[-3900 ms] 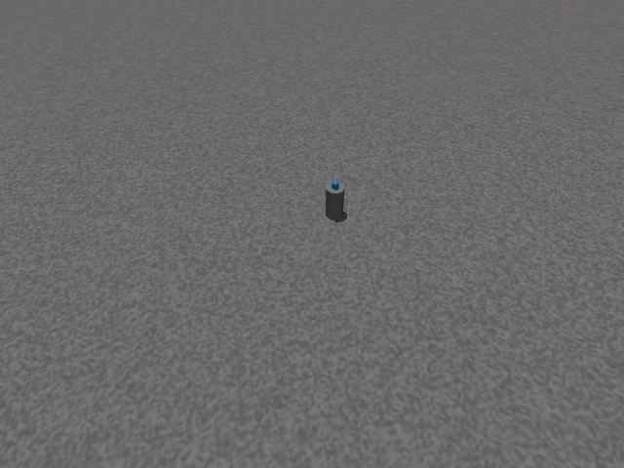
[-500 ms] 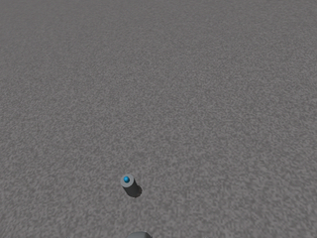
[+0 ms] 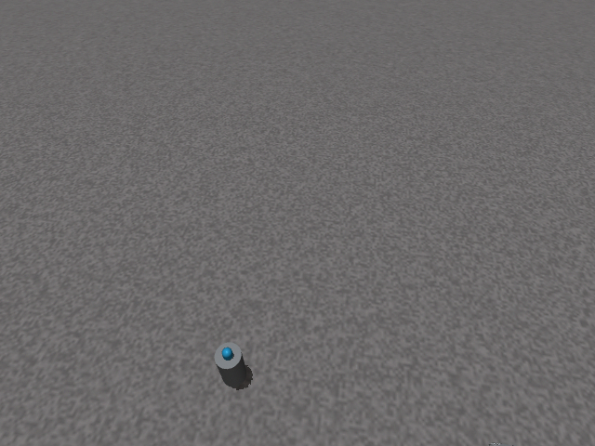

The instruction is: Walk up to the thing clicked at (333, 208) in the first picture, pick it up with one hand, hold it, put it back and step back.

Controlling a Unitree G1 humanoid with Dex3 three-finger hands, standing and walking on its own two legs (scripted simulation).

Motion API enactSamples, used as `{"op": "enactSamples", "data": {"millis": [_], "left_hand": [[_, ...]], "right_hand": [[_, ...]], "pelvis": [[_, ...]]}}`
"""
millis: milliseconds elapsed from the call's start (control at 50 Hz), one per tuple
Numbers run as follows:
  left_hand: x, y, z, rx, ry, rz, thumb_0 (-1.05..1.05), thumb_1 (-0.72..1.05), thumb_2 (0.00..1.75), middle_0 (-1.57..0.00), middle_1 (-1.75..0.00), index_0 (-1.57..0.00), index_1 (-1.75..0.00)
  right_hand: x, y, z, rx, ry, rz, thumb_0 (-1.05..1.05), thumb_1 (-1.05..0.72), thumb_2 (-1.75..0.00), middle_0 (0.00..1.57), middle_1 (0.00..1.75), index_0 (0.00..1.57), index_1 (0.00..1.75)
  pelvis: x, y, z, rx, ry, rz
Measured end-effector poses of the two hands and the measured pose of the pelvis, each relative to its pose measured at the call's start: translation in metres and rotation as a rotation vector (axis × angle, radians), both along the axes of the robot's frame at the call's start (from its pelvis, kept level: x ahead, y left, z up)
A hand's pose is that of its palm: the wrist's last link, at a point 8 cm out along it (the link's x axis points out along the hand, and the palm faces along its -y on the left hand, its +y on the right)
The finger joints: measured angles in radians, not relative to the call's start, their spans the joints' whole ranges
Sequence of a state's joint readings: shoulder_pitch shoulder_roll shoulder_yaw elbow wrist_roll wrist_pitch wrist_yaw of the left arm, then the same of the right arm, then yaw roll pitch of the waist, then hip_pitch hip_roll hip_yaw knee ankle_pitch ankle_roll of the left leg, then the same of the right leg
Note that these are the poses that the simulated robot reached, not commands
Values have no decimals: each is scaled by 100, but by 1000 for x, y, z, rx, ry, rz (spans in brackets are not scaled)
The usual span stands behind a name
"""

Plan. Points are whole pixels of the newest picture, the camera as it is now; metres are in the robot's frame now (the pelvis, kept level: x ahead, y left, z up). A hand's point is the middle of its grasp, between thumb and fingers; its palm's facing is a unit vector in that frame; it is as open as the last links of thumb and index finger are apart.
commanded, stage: walk up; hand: left
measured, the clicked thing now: (230, 363) +0.48 +0.23 -0.67
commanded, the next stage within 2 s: stand in 1.06 s
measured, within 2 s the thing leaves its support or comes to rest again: neither
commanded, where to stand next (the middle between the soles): +0.05 +0.00 m, yaw -1 degrees
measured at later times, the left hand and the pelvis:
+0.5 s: hand out of the picture +0.10 +0.24 -0.14, palm faces -0.03 -0.94 -0.33, open 7.4 cm; pelvis +0.01 -0.01 +0.01, yaw -1 degrees
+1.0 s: hand out of the picture +0.11 +0.24 -0.14, palm faces -0.04 -0.94 -0.34, open 7.4 cm; pelvis +0.02 +0.00 +0.01, yaw -1 degrees
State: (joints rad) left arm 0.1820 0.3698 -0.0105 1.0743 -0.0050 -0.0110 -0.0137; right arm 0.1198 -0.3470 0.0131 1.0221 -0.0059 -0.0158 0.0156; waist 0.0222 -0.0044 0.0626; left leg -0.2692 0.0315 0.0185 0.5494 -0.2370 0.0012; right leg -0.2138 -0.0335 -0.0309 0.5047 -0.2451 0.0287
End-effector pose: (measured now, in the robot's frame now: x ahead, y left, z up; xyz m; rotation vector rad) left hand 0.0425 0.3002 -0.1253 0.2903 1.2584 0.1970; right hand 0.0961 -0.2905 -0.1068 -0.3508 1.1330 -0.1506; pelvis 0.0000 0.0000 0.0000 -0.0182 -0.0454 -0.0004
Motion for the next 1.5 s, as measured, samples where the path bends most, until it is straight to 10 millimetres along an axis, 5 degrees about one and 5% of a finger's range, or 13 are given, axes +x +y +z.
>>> {"op": "enactSamples", "data": {"millis": [120,220,640,820,1240,1500], "left_hand": [[6,0,13,26,0,10,0,91,90,-21,-30,-20,-30],[17,-1,21,42,-8,6,0,90,90,-21,-30,-20,-30],[62,-19,17,-2,-41,-55,0,90,90,-21,-30,-20,-30],[63,-15,19,6,-30,-49,0,90,90,-21,-30,-20,-30],[61,-13,19,12,-28,-35,0,91,90,-21,-30,-20,-30],[54,-17,20,15,-21,-38,0,90,90,-21,-30,-20,-30]], "right_hand": [[29,4,-1,38,-36,11,0,-90,-90,21,30,21,30],[34,1,-1,46,-32,-4,0,-90,-90,21,30,21,30],[-27,-18,0,3,116,-117,0,-90,-90,21,30,21,30],[-30,-13,-4,18,130,-118,0,-90,-90,21,30,21,30],[5,-11,2,14,69,-82,0,-90,-90,21,30,21,30],[1,-16,1,14,74,-83,0,-90,-90,21,30,21,30]], "pelvis": [[6,-3,5,5,-2,1],[8,-5,9,10,-2,-1],[16,-6,14,14,2,-16],[18,-5,14,14,7,-14],[25,-6,15,19,8,-11],[23,-10,15,19,5,-9]]}}
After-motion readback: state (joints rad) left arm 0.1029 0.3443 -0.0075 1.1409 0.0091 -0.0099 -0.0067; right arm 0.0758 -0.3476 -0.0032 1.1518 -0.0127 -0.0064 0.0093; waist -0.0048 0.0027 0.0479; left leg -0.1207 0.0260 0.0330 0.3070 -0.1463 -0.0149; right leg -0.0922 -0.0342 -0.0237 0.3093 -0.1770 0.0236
